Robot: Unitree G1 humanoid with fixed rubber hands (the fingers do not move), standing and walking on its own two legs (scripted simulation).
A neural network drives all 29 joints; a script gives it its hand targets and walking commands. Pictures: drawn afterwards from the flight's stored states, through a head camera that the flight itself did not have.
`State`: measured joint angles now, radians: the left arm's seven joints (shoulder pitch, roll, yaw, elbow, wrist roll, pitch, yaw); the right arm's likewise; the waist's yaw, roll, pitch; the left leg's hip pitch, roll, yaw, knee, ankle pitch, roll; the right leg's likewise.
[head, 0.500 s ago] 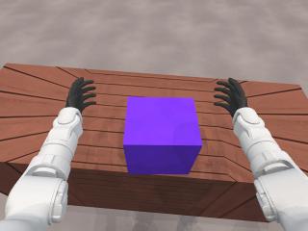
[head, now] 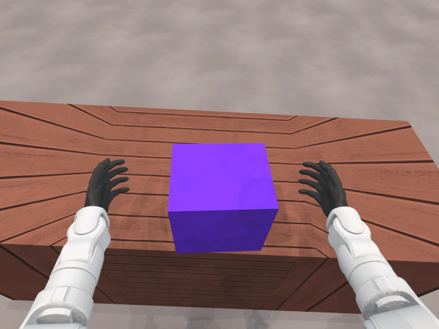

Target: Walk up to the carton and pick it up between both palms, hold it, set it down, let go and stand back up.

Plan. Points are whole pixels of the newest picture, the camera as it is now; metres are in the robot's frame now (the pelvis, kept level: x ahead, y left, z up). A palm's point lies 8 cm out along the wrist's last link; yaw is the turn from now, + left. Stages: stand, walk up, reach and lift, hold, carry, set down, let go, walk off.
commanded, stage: set down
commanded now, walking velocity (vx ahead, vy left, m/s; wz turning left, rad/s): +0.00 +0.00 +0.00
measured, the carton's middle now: (219, 199) +0.42 +0.05 -0.06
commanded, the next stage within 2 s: none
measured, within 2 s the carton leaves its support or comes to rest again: neither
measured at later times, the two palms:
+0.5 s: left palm (98, 241) +0.26 +0.26 -0.01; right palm (336, 250) +0.31 -0.18 -0.01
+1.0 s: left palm (100, 272) +0.22 +0.25 -0.05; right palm (342, 298) +0.24 -0.19 -0.05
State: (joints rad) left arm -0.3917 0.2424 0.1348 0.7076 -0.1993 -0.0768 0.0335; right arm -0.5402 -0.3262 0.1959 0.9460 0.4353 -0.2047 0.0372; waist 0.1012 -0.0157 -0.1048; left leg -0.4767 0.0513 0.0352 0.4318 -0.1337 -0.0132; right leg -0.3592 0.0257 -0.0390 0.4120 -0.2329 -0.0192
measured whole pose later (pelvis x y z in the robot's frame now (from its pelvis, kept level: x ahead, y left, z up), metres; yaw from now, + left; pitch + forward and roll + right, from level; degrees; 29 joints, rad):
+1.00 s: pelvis +0.00 +0.00 -0.01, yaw +0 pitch +4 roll +0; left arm 0.01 0.19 0.06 0.73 -0.21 -0.45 0.06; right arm -0.06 -0.25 0.22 0.93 0.38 -0.62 0.10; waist 0.05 -0.02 -0.02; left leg -0.41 0.03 0.03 0.58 -0.24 -0.01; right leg -0.31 0.01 -0.02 0.60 -0.35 -0.02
